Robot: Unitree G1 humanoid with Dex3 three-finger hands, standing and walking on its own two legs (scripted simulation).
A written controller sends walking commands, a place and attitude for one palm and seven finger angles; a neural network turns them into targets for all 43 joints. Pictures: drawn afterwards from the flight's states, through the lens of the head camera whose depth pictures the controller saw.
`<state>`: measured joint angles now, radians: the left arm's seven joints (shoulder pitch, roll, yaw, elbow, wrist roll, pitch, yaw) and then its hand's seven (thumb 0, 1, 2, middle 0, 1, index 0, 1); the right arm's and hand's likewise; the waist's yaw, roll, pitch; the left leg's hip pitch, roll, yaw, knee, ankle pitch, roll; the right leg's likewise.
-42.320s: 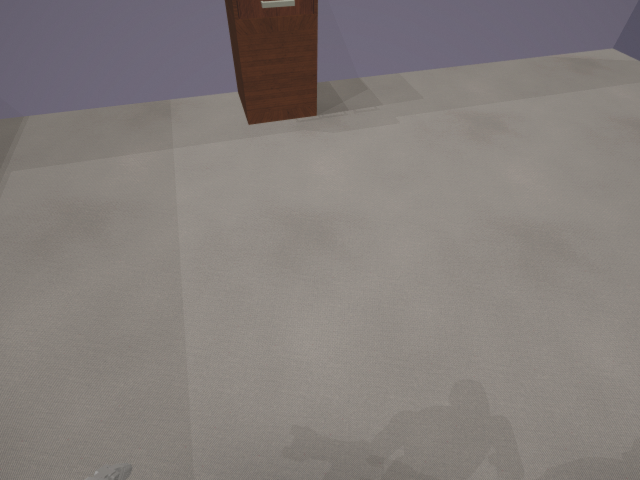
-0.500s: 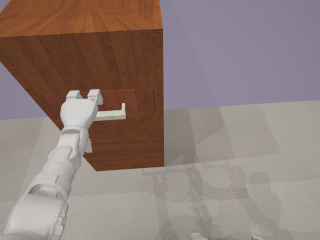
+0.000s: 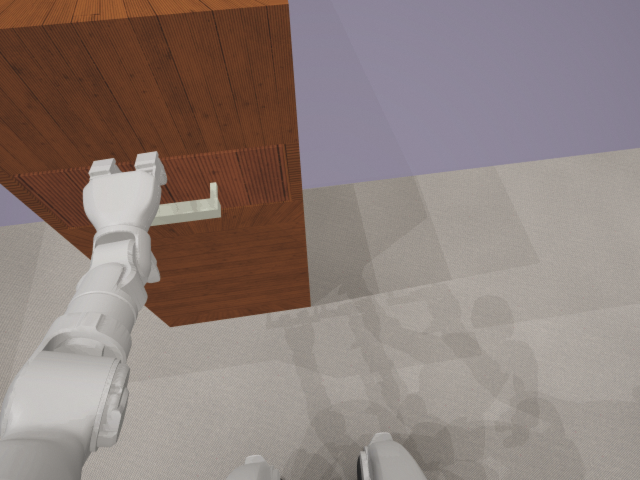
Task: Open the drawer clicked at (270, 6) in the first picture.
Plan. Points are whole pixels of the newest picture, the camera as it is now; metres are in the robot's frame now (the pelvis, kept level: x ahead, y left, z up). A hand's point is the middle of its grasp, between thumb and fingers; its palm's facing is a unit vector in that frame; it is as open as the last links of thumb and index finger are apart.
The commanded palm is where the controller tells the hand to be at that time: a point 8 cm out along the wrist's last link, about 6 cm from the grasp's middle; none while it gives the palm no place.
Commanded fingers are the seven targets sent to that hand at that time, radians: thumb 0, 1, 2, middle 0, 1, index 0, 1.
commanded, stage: move the hooked fingers above the handle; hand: left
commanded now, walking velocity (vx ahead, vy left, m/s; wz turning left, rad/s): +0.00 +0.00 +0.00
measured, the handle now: (167, 203) +0.53 +0.22 -0.06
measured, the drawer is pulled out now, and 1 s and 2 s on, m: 0.00 0.00 0.00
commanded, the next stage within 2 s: none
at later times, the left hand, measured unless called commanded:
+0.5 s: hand (143, 223) +0.46 +0.22 -0.01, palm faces -0.08 +0.01 -1.00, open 13.8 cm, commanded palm +0.44 +0.20 +0.06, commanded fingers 0.00 -0.50 0.30 -0.30 -1.20 -0.30 -1.20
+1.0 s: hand (150, 230) +0.45 +0.21 +0.00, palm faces -0.12 -0.01 -0.99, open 13.8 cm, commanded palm +0.44 +0.20 +0.06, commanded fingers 0.00 -0.50 0.30 -0.30 -1.20 -0.30 -1.20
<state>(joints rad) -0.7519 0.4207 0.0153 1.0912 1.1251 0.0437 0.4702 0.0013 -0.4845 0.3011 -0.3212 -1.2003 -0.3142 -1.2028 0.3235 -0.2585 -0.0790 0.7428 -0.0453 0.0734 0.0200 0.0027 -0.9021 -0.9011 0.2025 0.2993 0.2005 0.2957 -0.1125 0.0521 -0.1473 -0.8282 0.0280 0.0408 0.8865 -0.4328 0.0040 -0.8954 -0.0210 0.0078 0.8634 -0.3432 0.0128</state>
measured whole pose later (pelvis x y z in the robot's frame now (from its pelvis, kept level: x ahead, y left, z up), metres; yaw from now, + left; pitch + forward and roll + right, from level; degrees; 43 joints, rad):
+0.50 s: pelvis +0.01 +0.00 +0.00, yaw +0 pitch +21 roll +0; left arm -0.75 0.38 -0.04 1.08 1.09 0.07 0.43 0.00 -0.48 0.30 -0.32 -1.20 -0.31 -1.20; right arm 0.30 -0.25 -0.07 0.71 -0.04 0.08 0.01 0.00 -0.90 -0.90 0.20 0.30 0.20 0.30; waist -0.09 0.06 -0.15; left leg -0.79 0.02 0.03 0.86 -0.43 0.01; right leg -0.85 -0.03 0.00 0.83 -0.34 0.02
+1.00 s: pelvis +0.01 -0.01 +0.01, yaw +1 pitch +19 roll +0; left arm -0.69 0.38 -0.07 1.03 1.09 0.01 0.38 0.00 -0.49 0.30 -0.32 -1.20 -0.31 -1.20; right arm 0.31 -0.25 -0.07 0.73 -0.03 0.07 -0.01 0.00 -0.90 -0.90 0.20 0.30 0.20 0.30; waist -0.07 0.05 -0.14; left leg -0.72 0.03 0.02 0.81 -0.42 -0.01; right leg -0.79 -0.02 -0.01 0.80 -0.34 0.00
